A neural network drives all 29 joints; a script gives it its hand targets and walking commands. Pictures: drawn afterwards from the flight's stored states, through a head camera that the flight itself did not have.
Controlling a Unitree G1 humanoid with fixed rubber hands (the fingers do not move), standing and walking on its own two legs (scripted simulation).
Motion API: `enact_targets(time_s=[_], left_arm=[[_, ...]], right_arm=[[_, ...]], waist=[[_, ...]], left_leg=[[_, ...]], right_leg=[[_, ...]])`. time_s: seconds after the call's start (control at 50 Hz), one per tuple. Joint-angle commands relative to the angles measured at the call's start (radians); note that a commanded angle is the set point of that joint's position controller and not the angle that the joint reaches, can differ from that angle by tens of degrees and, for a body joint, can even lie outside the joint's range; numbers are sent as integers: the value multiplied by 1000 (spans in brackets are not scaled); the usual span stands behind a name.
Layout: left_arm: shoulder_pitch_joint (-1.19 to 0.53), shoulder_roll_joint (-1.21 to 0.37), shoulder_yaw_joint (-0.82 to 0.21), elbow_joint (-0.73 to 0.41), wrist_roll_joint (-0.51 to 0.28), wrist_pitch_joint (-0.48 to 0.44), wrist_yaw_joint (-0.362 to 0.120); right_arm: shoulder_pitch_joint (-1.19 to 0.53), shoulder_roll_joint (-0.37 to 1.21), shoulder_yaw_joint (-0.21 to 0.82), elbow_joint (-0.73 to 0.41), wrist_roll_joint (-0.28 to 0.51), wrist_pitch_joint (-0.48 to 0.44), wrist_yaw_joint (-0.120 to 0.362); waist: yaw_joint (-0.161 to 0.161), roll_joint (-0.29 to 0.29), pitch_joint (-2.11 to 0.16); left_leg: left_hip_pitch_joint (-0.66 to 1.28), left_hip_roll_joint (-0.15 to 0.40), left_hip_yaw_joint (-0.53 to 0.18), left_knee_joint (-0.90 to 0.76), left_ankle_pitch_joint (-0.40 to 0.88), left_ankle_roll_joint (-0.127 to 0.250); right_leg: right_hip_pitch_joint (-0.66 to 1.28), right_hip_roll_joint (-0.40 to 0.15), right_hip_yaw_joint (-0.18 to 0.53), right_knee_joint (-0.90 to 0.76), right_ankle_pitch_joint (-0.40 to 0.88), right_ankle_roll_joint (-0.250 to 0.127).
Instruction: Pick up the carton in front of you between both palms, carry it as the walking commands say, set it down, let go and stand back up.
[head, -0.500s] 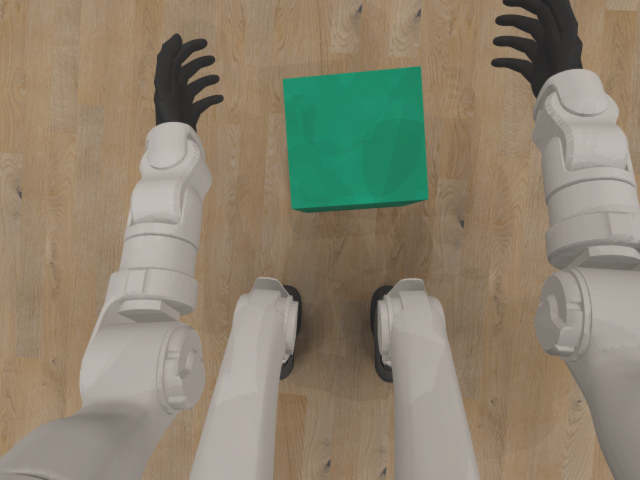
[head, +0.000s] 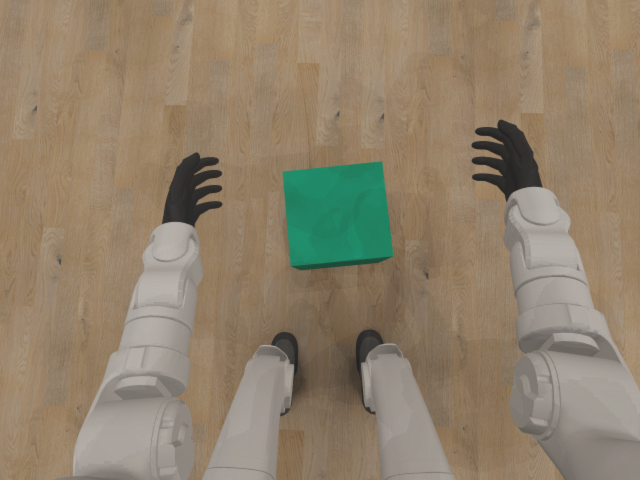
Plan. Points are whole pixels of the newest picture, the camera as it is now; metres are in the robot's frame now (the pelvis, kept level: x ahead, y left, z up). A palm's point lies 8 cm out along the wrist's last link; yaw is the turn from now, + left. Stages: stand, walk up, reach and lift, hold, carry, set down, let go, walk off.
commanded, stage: let go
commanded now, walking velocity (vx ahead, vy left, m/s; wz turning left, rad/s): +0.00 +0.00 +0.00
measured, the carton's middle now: (336, 222) +0.46 -0.02 -0.56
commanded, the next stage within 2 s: stand in 1.06 s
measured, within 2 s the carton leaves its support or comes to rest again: neither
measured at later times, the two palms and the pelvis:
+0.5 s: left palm (54, 348) +0.26 +0.25 +0.01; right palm (565, 314) +0.29 -0.21 +0.00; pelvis +0.07 +0.02 +0.09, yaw +0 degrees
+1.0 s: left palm (32, 372) +0.24 +0.24 +0.04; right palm (597, 395) +0.23 -0.22 +0.03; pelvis +0.07 +0.02 +0.09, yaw -1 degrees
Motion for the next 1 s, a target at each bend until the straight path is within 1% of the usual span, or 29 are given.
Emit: enact_targets(time_s=[0.0,0.02,0.04,0.08,0.1,0.16,0.18,0.22,0.24,0.26,0.32,0.36,0.38,0.42,0.44,0.46,0.5,0.52,0.54,0.66,0.68,0.72,0.74,0.76,0.78,0.92,0.94,0.96,0.98], left_arm=[[-44,162,-22,-145,-3,-31,-40],[28,116,-44,-166,-19,-39,-38],[77,145,-40,-157,-7,-45,-57],[135,143,-59,-144,-17,-44,-77],[181,145,-43,-202,-30,-62,-79],[331,178,-98,-204,-79,-89,-86],[346,152,-87,-172,-69,-89,-79],[434,116,-152,-236,-99,-103,-110],[537,157,-117,-180,-59,-111,-109],[546,185,-109,-161,-60,-120,-106],[569,188,-129,-253,-98,-138,-93],[637,203,-159,-251,-93,-156,-105],[676,173,-140,-226,-68,-147,-105],[804,211,-135,-214,-91,-144,-104],[790,212,-163,-191,-86,-147,-101],[803,214,-158,-257,-66,-150,-102],[873,185,-178,-204,-85,-140,-101],[885,190,-196,-241,-105,-143,-105],[801,242,-157,-338,-92,-154,-104],[819,250,-196,-289,-115,-104,-117],[852,242,-188,-226,-95,-79,-112],[792,216,-202,-279,-88,-61,-115],[809,237,-161,-308,-55,-44,-117],[783,264,-166,-299,-49,-37,-125],[832,205,-210,-246,-94,-28,-121],[778,241,-156,-306,-49,7,-124],[797,196,-178,-246,-46,11,-120],[759,306,-135,-400,-22,46,-89],[771,221,-194,-354,-39,68,-85]], right_arm=[[-70,-48,45,-229,35,-35,-1],[-2,-107,2,-233,20,-43,-13],[28,-83,51,-215,42,-42,-7],[118,-68,56,-254,44,-61,-4],[177,-88,56,-251,44,-66,-5],[312,-27,94,-302,57,-87,2],[328,-42,113,-250,76,-86,5],[512,-15,99,-252,57,-95,-14],[520,-50,68,-319,60,-118,-12],[515,-53,110,-320,87,-127,-6],[656,-74,83,-318,54,-144,-24],[715,-5,137,-318,100,-153,-25],[739,-56,98,-334,102,-157,-17],[898,-27,158,-362,87,-154,-19],[873,38,199,-320,137,-152,-4],[898,-44,135,-344,84,-162,-9],[888,-41,156,-375,108,-151,1],[1031,-37,181,-352,98,-142,2],[933,0,164,-404,113,-142,3],[966,-10,221,-478,96,-91,8],[1005,-37,206,-437,106,-90,10],[961,-51,188,-437,89,-63,14],[976,-10,226,-445,122,-47,27],[963,-46,171,-459,91,-44,25],[981,3,206,-446,105,-36,25],[1000,36,273,-448,120,6,28],[947,1,216,-461,104,-7,23],[987,-47,191,-438,92,-37,-5],[958,-23,217,-412,109,-37,-13]], waist=[[6,-99,-797],[-17,-16,-778],[23,-89,-712],[-51,-68,-684],[0,-64,-722],[5,-86,-711],[63,-23,-564],[-77,-149,-525],[17,-68,-594],[24,-38,-490],[-33,-98,-438],[-9,-65,-462],[-14,17,-383],[-14,-53,-342],[28,8,-241],[-35,10,-175],[6,65,-176],[-45,-17,-109],[-4,25,-109],[-37,-46,-13],[4,-19,67],[-59,8,153],[32,98,95],[-77,13,123],[-8,-24,136],[-2,-20,143],[-52,-15,113],[4,45,54],[-17,27,85]], left_leg=[[448,-36,74,-124,205,6],[450,-33,86,-124,233,-12],[460,-22,73,-136,194,-2],[545,-20,51,-153,237,1],[560,-26,71,-171,279,-11],[727,-14,45,-209,369,0],[683,-19,34,-240,356,-10],[711,-24,32,-271,341,-4],[797,-14,41,-268,400,-6],[776,-11,21,-279,425,-2],[909,-16,15,-346,500,-11],[879,-17,11,-370,514,-9],[972,-1,3,-374,538,-20],[1000,-13,18,-443,461,-23],[1049,-12,26,-462,463,-10],[1104,-4,13,-492,479,-16],[1229,19,8,-539,450,-29],[1172,12,9,-547,392,-27],[1167,14,-5,-580,494,-15],[1215,-1,-4,-603,364,11],[1201,-3,9,-604,282,-8],[1227,5,12,-634,173,10],[1218,-2,28,-617,231,-18],[1243,9,35,-622,207,-1],[1241,-9,18,-631,211,10],[1250,-8,36,-600,209,4],[1335,-6,34,-587,315,3],[1279,-20,32,-560,285,-7],[1250,-35,43,-553,252,-13]], right_leg=[[673,-2,-32,-117,286,33],[769,-25,3,-169,344,7],[716,-11,-18,-166,278,23],[726,-12,-16,-200,296,16],[816,-10,-13,-198,345,17],[873,-1,-42,-228,423,33],[838,-10,-32,-252,354,20],[962,-12,-22,-312,460,27],[940,-16,-29,-295,430,27],[882,-12,-24,-285,441,30],[1004,-8,-32,-378,478,20],[1095,-16,-7,-356,617,25],[1011,-26,2,-407,521,19],[1152,-13,-21,-455,477,19],[1095,-3,-30,-476,402,26],[1081,-12,-18,-520,431,17],[1143,4,-38,-565,282,12],[1212,-1,-21,-564,343,14],[1188,3,-42,-562,415,23],[1248,9,-45,-573,331,31],[1232,-6,-47,-601,211,20],[1182,5,-64,-618,144,24],[1292,5,-59,-603,158,9],[1237,4,-72,-617,168,25],[1235,12,-69,-611,162,24],[1297,-10,-35,-621,202,23],[1241,-11,-50,-630,281,18],[1361,4,-48,-570,273,4],[1317,10,-53,-576,262,4]])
